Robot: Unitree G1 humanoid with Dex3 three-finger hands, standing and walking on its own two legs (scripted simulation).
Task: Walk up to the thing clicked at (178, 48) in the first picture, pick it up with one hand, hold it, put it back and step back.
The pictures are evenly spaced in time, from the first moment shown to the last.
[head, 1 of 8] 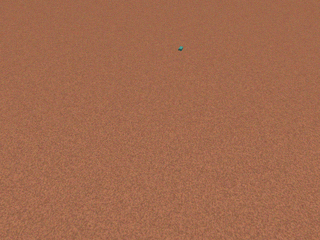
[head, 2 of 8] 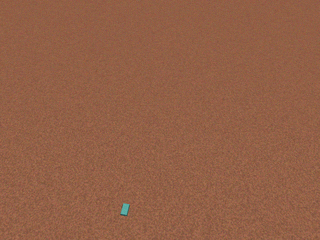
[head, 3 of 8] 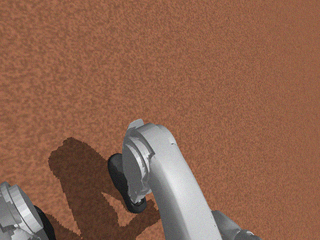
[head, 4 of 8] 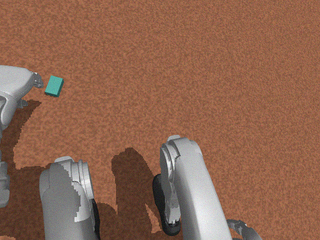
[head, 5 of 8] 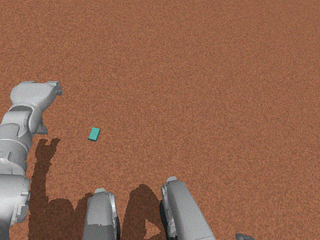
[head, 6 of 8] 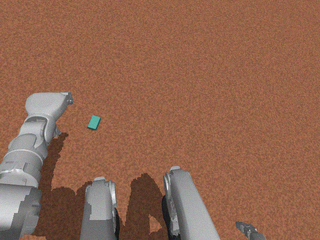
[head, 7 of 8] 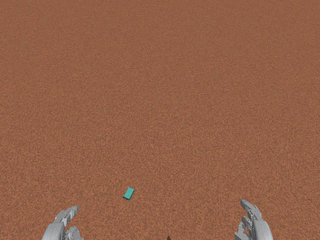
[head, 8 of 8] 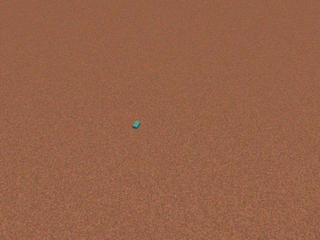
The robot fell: no
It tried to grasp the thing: yes
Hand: left
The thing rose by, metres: 0.68
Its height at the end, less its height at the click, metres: +0.00
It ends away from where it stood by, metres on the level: 0.07
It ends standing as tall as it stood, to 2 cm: yes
